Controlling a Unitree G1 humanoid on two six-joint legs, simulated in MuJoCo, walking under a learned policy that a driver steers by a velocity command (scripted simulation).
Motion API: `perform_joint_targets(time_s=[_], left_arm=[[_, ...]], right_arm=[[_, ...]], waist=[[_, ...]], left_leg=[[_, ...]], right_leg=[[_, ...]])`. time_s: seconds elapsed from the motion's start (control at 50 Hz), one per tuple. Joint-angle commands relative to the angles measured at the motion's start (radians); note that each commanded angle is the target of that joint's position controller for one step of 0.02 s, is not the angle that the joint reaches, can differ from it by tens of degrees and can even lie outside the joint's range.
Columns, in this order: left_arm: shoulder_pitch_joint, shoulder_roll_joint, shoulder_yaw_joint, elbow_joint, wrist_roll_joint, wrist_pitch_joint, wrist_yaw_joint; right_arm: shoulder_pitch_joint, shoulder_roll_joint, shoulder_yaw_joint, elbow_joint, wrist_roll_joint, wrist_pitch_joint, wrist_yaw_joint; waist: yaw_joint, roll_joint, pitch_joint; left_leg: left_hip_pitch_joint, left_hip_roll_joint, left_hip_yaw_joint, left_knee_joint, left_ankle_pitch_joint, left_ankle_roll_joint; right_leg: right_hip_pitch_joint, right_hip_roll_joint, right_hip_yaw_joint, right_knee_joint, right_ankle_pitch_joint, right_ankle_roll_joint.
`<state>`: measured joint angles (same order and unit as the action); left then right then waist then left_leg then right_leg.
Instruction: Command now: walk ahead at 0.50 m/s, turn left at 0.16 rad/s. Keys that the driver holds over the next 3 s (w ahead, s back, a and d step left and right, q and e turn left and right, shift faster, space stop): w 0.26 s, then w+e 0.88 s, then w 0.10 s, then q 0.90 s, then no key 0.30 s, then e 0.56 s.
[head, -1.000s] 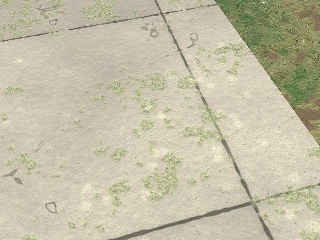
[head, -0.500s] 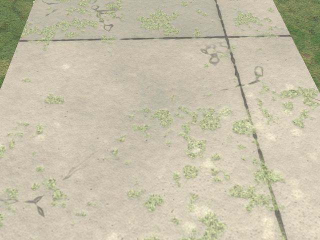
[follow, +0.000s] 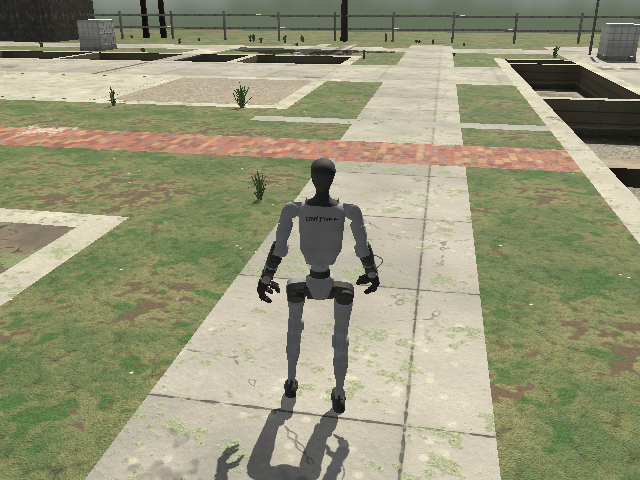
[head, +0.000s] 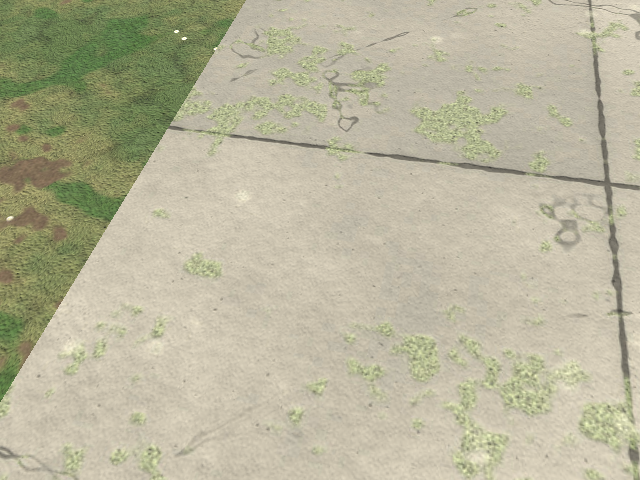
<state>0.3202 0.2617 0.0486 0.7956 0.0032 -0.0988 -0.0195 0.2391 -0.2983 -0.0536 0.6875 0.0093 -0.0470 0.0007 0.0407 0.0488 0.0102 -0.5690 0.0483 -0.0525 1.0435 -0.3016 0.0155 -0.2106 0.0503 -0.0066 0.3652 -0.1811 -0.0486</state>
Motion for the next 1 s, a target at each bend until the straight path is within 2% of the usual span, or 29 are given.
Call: perform_joint_targets(time_s=[0.02,0.1,0.18,0.22,0.24,0.26,0.28,0.3,0.32,0.34,0.36,0.38,0.4,0.42,0.46,0.52,0.6,0.7,0.76,0.78,0.8,0.82,0.84,0.86,0.88,0.9,0.92,0.94,1.0], left_arm=[[-0.037,0.164,0.037,-0.053,-0.01,-0.015,0.007],[0.013,0.188,0.039,-0.019,-0.022,0.0,0.01],[0.078,0.199,0.039,0.021,-0.03,0.019,0.011],[0.08,0.213,0.044,0.033,-0.031,0.031,0.016],[0.066,0.223,0.046,0.034,-0.031,0.036,0.019],[0.056,0.218,0.043,0.033,-0.032,0.04,0.021],[0.055,0.185,0.029,0.022,-0.023,0.038,0.022],[0.11,0.089,-0.005,-0.015,-0.003,0.022,0.019],[0.139,0.082,-0.012,-0.005,-0.018,0.005,0.016],[0.067,0.179,0.018,-0.015,-0.044,-0.002,0.012],[0.0,0.181,0.02,-0.033,-0.051,-0.002,0.01],[-0.03,0.167,0.021,-0.037,-0.04,0.005,0.012],[-0.024,0.158,0.027,-0.032,-0.03,0.018,0.016],[0.003,0.134,0.025,-0.022,-0.03,0.033,0.017],[0.013,0.098,0.021,-0.019,-0.031,0.053,0.019],[-0.048,0.088,0.023,-0.045,-0.025,0.059,0.019],[-0.175,0.06,0.01,-0.085,-0.021,0.048,-0.007],[-0.307,0.063,0.006,-0.165,-0.023,0.05,-0.036],[-0.259,0.103,0.028,-0.186,-0.023,0.057,-0.047],[-0.161,0.136,0.048,-0.168,-0.025,0.059,-0.044],[0.0,0.191,0.08,-0.128,-0.027,0.062,-0.032],[0.132,0.288,0.112,-0.104,-0.029,0.074,-0.008],[0.068,0.347,0.113,-0.135,-0.036,0.065,-0.009],[0.088,0.256,0.086,-0.148,-0.027,0.055,-0.015],[0.063,0.211,0.074,-0.142,-0.019,0.044,-0.014],[0.002,0.191,0.066,-0.145,-0.02,0.037,-0.014],[-0.057,0.154,0.056,-0.157,-0.018,0.035,-0.01],[-0.089,0.145,0.051,-0.175,-0.006,0.035,-0.005],[-0.089,0.167,0.057,-0.175,-0.011,0.03,0.009]], right_arm=[[-0.049,-0.031,-0.001,-0.083,-0.008,-0.02,0.004],[-0.17,-0.016,0.009,-0.104,0.001,-0.032,0.016],[-0.263,-0.03,0.004,-0.138,0.012,-0.04,0.032],[-0.257,-0.048,-0.003,-0.143,0.011,-0.044,0.039],[-0.211,-0.066,-0.012,-0.133,0.008,-0.046,0.038],[-0.105,-0.096,-0.03,-0.1,0.002,-0.045,0.033],[0.047,-0.147,-0.053,-0.065,-0.006,-0.043,0.022],[0.189,-0.25,-0.076,-0.053,-0.03,-0.036,0.011],[0.221,-0.211,-0.068,-0.036,-0.015,-0.028,0.013],[0.176,-0.151,-0.048,-0.033,-0.008,-0.027,0.013],[0.116,-0.119,-0.036,-0.036,-0.007,-0.027,0.012],[0.054,-0.089,-0.027,-0.032,-0.011,-0.032,0.016],[0.009,-0.063,-0.02,-0.031,-0.016,-0.041,0.019],[-0.017,-0.059,-0.021,-0.025,-0.02,-0.05,0.021],[-0.032,-0.064,-0.028,-0.005,-0.023,-0.067,0.021],[-0.017,-0.084,-0.038,0.029,-0.029,-0.075,0.01],[0.006,-0.114,-0.046,0.057,-0.02,-0.067,-0.004],[0.084,-0.152,-0.061,0.106,0.003,-0.032,-0.012],[0.068,-0.19,-0.072,0.105,0.011,-0.006,-0.023],[0.058,-0.199,-0.074,0.102,0.011,0.004,-0.027],[0.047,-0.19,-0.067,0.096,0.013,0.008,-0.032],[0.079,-0.131,-0.044,0.073,-0.016,-0.003,-0.033],[0.137,-0.022,-0.006,0.021,-0.025,-0.036,-0.016],[0.031,-0.119,-0.024,0.013,0.009,-0.075,0.002],[-0.047,-0.134,-0.027,-0.015,0.038,-0.093,0.009],[-0.056,-0.117,-0.023,-0.013,0.023,-0.099,0.003],[-0.055,-0.128,-0.031,-0.003,-0.005,-0.094,-0.004],[-0.036,-0.129,-0.035,0.0,-0.013,-0.083,-0.003],[-0.028,-0.097,-0.03,-0.003,-0.025,-0.054,-0.004]], waist=[[-0.013,-0.125,0.0],[0.032,-0.122,0.016],[0.053,-0.127,0.04],[0.03,-0.138,0.035],[-0.007,-0.142,0.009],[-0.066,-0.128,-0.057],[-0.136,-0.102,-0.165],[-0.157,0.096,-0.335],[-0.156,0.225,-0.419],[-0.163,0.118,-0.261],[-0.139,0.08,-0.156],[-0.107,0.04,-0.079],[-0.073,0.057,-0.04],[-0.047,0.072,-0.024],[-0.025,0.05,-0.004],[-0.03,0.014,0.02],[-0.074,-0.007,0.052],[-0.114,-0.016,0.089],[-0.06,0.031,0.018],[-0.002,0.04,-0.042],[0.086,0.018,-0.126],[0.116,-0.14,-0.225],[0.007,-0.336,-0.339],[0.084,-0.186,-0.368],[0.081,-0.146,-0.231],[0.026,-0.049,-0.132],[-0.008,-0.049,-0.093],[-0.038,-0.075,-0.072],[-0.061,-0.075,-0.048]], left_leg=[[-0.104,0.054,-0.009,-0.156,0.112,-0.017],[-0.024,0.025,0.03,-0.388,0.299,-0.027],[-0.007,0.0,0.039,-0.49,0.293,-0.004],[0.031,-0.012,0.044,-0.53,0.234,0.024],[0.112,-0.031,0.062,-0.558,0.22,0.042],[0.274,-0.055,0.086,-0.591,0.234,0.069],[0.536,0.007,0.026,-0.566,0.257,0.109],[0.932,0.279,-0.336,-0.55,0.236,0.231],[0.995,0.382,-0.635,-0.684,0.084,0.311],[0.873,0.346,-0.531,-0.716,-0.001,0.266],[0.741,0.303,-0.39,-0.742,0.008,0.23],[0.613,0.258,-0.296,-0.787,0.053,0.21],[0.523,0.225,-0.222,-0.827,0.105,0.194],[0.456,0.21,-0.169,-0.863,0.143,0.189],[0.401,0.206,-0.081,-0.905,0.248,0.196],[0.423,0.2,0.027,-0.921,0.358,0.191],[0.447,0.177,0.154,-0.936,0.381,0.157],[0.636,0.237,0.202,-0.87,0.466,0.136],[0.697,0.241,0.243,-0.688,0.899,0.101],[0.68,0.225,0.26,-0.541,1.019,0.085],[0.577,0.185,0.285,-0.322,0.976,0.05],[0.305,0.127,0.286,0.002,0.544,0.003],[-0.103,-0.104,0.129,0.343,-0.268,-0.054],[-0.208,-0.056,-0.056,0.383,-0.255,-0.026],[-0.25,-0.017,-0.044,0.342,-0.177,-0.002],[-0.213,0.028,-0.04,0.237,-0.102,0.002],[-0.148,0.058,-0.038,0.149,-0.063,-0.005],[-0.085,0.07,-0.041,0.118,-0.036,-0.014],[-0.04,0.062,-0.012,-0.004,0.021,-0.062]], right_leg=[[0.075,-0.263,0.232,-0.209,0.161,-0.185],[0.075,-0.233,0.135,-0.209,0.202,-0.154],[0.161,-0.276,0.144,-0.171,0.225,-0.136],[0.211,-0.299,0.149,-0.128,0.298,-0.118],[0.218,-0.292,0.133,-0.07,0.416,-0.104],[0.197,-0.256,0.092,0.054,0.557,-0.083],[0.071,-0.209,0.063,0.257,0.509,-0.05],[-0.289,-0.086,-0.002,0.641,0.121,0.018],[-0.478,-0.016,0.092,0.843,-0.399,0.033],[-0.566,-0.072,0.137,0.92,-0.36,0.026],[-0.572,-0.117,0.11,0.899,-0.272,0.022],[-0.542,-0.147,0.096,0.845,-0.203,0.029],[-0.494,-0.173,0.104,0.8,-0.149,0.035],[-0.439,-0.182,0.106,0.786,-0.112,0.044],[-0.424,-0.183,0.111,0.768,-0.058,0.06],[-0.485,-0.179,0.132,0.654,0.08,0.073],[-0.442,-0.161,0.058,0.408,0.268,0.056],[-0.5,-0.143,0.001,0.273,0.178,0.007],[-0.365,-0.062,-0.084,0.264,0.021,-0.047],[-0.234,-0.018,-0.108,0.255,-0.01,-0.073],[0.012,0.019,-0.098,0.19,0.047,-0.113],[0.321,-0.149,0.175,0.18,0.091,-0.182],[0.604,-0.372,0.766,0.02,-0.107,-0.39],[0.611,-0.38,0.796,-0.068,-0.162,-0.356],[0.502,-0.347,0.647,-0.07,-0.107,-0.313],[0.342,-0.301,0.53,-0.072,0.006,-0.277],[0.228,-0.266,0.446,-0.082,0.107,-0.257],[0.144,-0.243,0.411,-0.104,0.175,-0.256],[0.021,-0.212,0.334,-0.141,0.293,-0.264]])
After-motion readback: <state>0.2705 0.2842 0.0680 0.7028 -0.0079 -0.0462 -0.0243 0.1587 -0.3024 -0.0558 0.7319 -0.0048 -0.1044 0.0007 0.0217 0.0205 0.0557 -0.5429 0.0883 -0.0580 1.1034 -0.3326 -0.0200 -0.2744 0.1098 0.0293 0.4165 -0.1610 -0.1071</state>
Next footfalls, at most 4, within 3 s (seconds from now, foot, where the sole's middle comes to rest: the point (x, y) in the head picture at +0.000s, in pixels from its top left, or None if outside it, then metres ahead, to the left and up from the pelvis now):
0.28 left None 0.31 0.15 -0.78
0.80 right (417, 440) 0.58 -0.12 -0.78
1.28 left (373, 308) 0.91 -0.03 -0.78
1.74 right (465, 327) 0.86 -0.25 -0.78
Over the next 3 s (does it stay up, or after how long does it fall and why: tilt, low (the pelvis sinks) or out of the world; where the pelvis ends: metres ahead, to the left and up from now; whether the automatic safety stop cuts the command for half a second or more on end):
stays up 0.83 -0.11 -0.01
